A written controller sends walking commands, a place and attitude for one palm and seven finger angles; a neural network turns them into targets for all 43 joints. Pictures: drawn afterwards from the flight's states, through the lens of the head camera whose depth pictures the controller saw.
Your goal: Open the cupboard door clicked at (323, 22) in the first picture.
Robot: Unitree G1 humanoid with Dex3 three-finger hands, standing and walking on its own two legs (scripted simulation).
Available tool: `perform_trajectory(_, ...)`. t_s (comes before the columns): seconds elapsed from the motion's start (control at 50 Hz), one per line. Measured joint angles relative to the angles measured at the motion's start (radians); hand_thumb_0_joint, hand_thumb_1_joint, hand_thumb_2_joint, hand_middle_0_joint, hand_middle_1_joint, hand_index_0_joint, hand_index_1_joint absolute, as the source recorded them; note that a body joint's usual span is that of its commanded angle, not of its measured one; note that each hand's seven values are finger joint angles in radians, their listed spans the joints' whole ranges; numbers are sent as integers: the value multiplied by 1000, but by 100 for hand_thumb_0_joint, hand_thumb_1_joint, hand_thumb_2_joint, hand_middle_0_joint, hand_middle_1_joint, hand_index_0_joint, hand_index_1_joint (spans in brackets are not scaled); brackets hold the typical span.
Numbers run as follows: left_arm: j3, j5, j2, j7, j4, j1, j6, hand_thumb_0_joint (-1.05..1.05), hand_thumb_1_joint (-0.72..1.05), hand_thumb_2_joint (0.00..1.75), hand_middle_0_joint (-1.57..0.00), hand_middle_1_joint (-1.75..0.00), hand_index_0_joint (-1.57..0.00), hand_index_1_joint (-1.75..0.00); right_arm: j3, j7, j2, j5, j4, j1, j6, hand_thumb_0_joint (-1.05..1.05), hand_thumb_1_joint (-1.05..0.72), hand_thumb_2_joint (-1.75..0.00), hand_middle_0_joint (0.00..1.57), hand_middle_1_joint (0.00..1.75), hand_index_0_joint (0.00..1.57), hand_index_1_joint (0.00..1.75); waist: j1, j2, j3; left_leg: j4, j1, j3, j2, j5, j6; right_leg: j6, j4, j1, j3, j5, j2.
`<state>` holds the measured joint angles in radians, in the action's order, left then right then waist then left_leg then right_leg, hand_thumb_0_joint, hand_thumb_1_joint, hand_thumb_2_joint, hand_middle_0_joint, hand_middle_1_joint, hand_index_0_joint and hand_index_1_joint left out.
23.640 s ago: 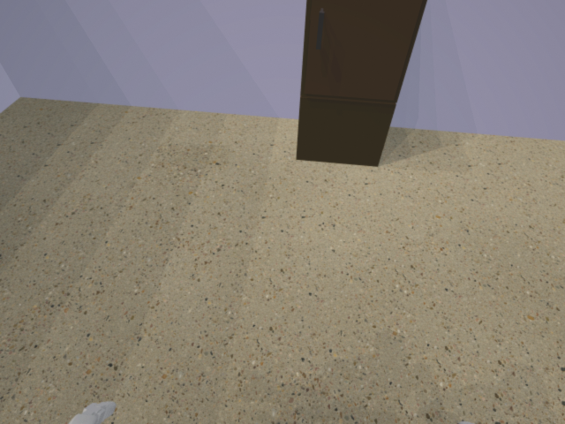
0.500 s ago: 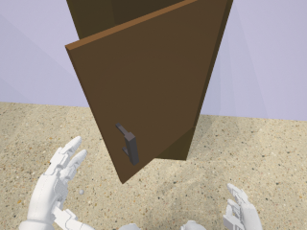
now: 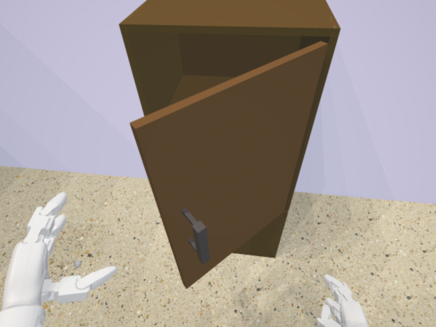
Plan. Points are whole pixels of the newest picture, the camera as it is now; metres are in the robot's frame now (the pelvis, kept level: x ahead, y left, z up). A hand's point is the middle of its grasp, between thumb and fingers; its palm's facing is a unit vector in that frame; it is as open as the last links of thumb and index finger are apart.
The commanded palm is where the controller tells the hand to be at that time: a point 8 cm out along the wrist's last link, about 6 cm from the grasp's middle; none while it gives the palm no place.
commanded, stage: draw the hand back to the body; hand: left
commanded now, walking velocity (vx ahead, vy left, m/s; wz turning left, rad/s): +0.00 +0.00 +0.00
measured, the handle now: (195, 236) +0.31 +0.09 -0.03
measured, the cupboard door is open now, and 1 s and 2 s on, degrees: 46 46 46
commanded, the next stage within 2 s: step back with the hand held close in 0.72 s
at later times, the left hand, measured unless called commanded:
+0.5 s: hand (37, 222) +0.20 +0.27 +0.18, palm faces +0.47 -0.79 -0.40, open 7.9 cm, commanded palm +0.15 +0.30 +0.19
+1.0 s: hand (41, 223) +0.20 +0.26 +0.18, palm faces +0.43 -0.78 -0.45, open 7.5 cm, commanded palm +0.13 +0.29 +0.20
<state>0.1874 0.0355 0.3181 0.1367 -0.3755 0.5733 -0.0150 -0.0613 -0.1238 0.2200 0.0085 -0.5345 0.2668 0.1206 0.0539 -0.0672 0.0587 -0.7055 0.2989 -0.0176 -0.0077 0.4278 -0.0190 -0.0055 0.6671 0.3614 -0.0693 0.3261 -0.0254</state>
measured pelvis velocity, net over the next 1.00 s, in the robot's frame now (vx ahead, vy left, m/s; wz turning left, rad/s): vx -0.01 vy -0.01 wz -0.02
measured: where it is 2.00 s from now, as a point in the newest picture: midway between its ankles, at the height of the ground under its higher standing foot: outside the picture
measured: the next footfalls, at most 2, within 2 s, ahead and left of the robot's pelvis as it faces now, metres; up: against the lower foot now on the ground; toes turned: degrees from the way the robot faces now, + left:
none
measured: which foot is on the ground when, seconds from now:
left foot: down 0.00-1.00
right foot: down 0.00-1.00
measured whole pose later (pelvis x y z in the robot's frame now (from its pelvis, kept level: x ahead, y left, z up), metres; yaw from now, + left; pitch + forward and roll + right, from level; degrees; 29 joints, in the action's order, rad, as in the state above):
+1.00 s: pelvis -0.01 -0.01 +0.02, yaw -1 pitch -2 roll -1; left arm 0.40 0.03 0.35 0.11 -0.38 0.45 -0.14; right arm -0.03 -0.07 0.23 -0.01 -0.61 0.16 0.09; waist 0.03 -0.06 -0.04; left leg -0.43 0.12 0.00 0.01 0.27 -0.01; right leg 0.00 0.36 0.18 -0.05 0.15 0.00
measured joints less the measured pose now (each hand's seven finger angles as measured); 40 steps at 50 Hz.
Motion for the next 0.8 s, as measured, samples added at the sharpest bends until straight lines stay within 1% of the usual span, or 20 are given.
perform_trajectory(0.12,43,-2,2,4,-9,-44,-14,-1,21,60,-19,-31,-18,-30,-4,10,0,-8,-43,-19,23,1,-90,-90,21,30,21,30,9,3,-24,98,-98,4,-3,-38,-1,-3,-87,-93,4,-32,-1)
perform_trajectory(0.22,89,3,14,-5,-12,-67,-28,0,38,68,-19,-31,-19,-30,3,20,-4,-12,-65,-41,27,1,-90,-90,21,30,21,30,12,10,-43,168,-165,11,0,-65,0,-2,-151,-155,10,-58,5)
perform_trajectory(0.38,164,9,34,-11,-28,-114,-47,0,66,80,-21,-31,-20,-30,17,35,5,-19,-89,-61,29,1,-90,-90,21,30,21,30,23,11,-65,245,-232,17,5,-101,3,-1,-230,-220,15,-97,12)
perform_trajectory(0.46,180,14,24,-15,-12,-132,-60,0,77,84,-21,-31,-20,-30,23,43,6,-18,-95,-73,17,1,-90,-90,21,30,21,30,23,8,-79,268,-247,20,5,-115,3,0,-251,-234,18,-111,13)
perform_trajectory(0.56,156,12,1,-25,15,-124,-51,1,84,88,-21,-31,-20,-30,28,47,3,-20,-100,-74,4,1,-90,-90,21,30,21,30,21,9,-94,288,-256,25,7,-129,4,2,-267,-239,23,-125,15)
perform_trajectory(0.64,142,8,0,-27,10,-108,-45,1,87,89,-21,-31,-20,-30,29,43,-1,-24,-112,-63,5,1,-90,-90,21,30,21,30,22,14,-94,297,-265,25,9,-134,6,4,-275,-248,22,-129,18)
perform_trajectory(0.8,159,4,12,-21,4,-128,-61,1,88,89,-22,-31,-21,-30,31,40,-2,-24,-127,-63,18,1,-90,-90,21,30,21,30,22,8,-98,305,-280,23,14,-140,10,8,-289,-266,20,-138,22)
